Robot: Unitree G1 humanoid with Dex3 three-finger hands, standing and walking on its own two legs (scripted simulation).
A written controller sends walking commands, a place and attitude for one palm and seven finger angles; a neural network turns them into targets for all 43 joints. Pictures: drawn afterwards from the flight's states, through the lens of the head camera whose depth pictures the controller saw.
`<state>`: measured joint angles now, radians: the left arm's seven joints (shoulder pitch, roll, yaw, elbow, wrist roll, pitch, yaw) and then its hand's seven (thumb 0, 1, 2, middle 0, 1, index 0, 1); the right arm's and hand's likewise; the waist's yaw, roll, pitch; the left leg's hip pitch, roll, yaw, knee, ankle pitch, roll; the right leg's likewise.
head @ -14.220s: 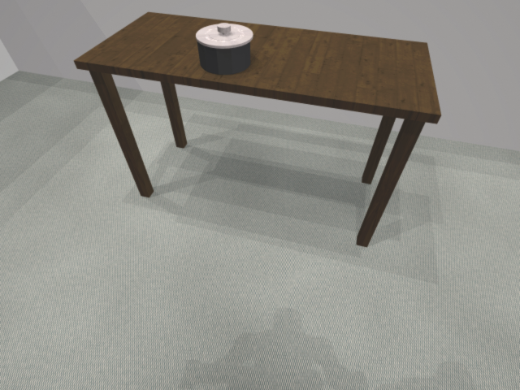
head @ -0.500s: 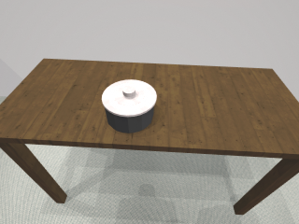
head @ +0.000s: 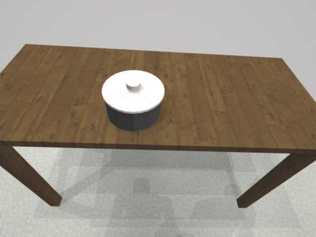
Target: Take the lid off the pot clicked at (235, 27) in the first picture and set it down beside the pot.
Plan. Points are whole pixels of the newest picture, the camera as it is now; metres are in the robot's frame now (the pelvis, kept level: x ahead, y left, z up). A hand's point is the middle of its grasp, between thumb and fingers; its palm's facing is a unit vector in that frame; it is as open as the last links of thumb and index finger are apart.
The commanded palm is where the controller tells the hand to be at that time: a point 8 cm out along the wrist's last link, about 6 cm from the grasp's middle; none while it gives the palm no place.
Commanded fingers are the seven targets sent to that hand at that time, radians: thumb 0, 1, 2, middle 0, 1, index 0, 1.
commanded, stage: look again from close up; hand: left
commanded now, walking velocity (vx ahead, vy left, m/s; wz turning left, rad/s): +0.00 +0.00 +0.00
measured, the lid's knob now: (133, 83) +0.51 +0.09 +0.10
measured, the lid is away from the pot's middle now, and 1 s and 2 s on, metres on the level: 0.00 0.00 0.00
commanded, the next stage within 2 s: lift the closed hand beside the body in 0.60 s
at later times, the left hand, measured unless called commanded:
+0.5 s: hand out of the picture +0.00 +0.19 -0.18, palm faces +0.02 -0.99 -0.17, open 7.4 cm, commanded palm none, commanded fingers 0.00 0.90 0.90 -0.20 -0.30 -0.20 -0.30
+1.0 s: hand (79, 226) +0.16 +0.19 -0.05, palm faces +0.16 -0.95 -0.27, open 5.6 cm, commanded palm +0.10 +0.25 -0.01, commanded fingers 0.00 0.90 0.90 -0.90 -1.07 -0.90 -1.07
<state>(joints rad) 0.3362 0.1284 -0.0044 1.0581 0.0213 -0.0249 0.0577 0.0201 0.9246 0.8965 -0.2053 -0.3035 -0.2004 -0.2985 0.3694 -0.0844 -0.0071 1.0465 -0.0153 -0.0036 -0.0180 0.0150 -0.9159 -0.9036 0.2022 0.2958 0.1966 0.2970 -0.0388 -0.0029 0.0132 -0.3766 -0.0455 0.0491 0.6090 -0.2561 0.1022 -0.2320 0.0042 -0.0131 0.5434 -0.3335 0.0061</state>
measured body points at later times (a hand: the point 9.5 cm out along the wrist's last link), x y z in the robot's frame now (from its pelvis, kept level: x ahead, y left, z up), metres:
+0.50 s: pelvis +0.02 +0.03 +0.01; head +0.02 +0.05 +0.46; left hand +0.00 +0.25 -0.16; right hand +0.05 -0.21 -0.13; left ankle +0.04 +0.05 -0.73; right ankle -0.03 -0.14 -0.73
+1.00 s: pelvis +0.00 +0.00 +0.01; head -0.03 -0.01 +0.45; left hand +0.15 +0.24 -0.03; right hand +0.16 -0.23 -0.08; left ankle +0.04 +0.05 -0.73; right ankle -0.02 -0.14 -0.73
